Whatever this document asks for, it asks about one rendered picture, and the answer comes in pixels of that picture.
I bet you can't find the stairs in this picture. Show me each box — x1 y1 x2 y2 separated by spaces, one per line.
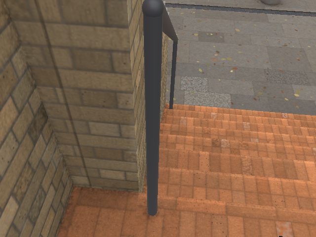
143 103 316 211

